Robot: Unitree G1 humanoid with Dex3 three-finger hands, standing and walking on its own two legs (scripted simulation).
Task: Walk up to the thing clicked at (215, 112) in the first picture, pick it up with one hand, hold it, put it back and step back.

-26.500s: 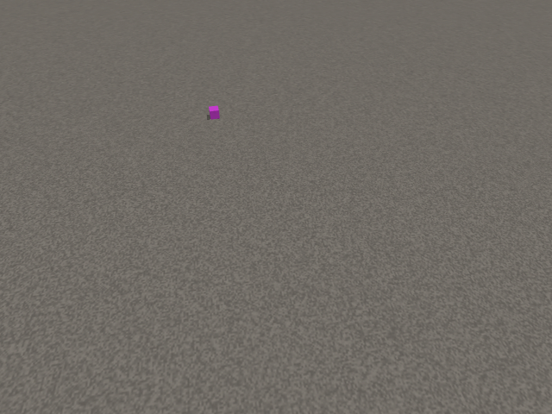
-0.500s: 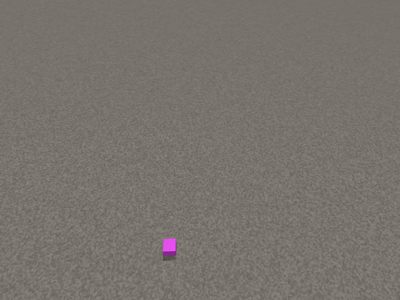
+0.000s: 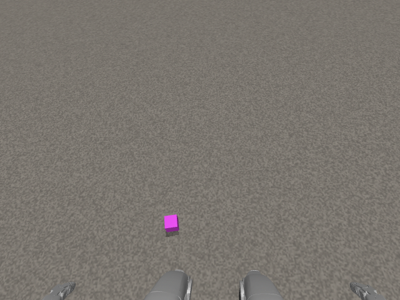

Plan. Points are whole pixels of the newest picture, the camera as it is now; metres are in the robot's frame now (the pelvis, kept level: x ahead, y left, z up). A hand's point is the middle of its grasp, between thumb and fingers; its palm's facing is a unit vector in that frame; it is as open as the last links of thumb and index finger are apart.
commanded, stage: walk up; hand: left
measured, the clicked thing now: (171, 223) +0.49 +0.19 -0.71
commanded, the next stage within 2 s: stand in 1.90 s
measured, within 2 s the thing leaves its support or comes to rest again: neither
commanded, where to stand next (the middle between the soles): +0.10 -0.05 m, yaw +2 degrees
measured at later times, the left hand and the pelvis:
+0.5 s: hand out of the picture +0.09 +0.30 -0.12, palm faces -0.07 -0.92 -0.39, open 7.4 cm; pelvis +0.02 +0.02 +0.03, yaw +0 degrees
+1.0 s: hand out of the picture +0.13 +0.27 -0.13, palm faces -0.02 -0.92 -0.39, open 7.4 cm; pelvis +0.00 +0.00 +0.01, yaw -2 degrees
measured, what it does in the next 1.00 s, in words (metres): steps on the spot: left foot, then right foot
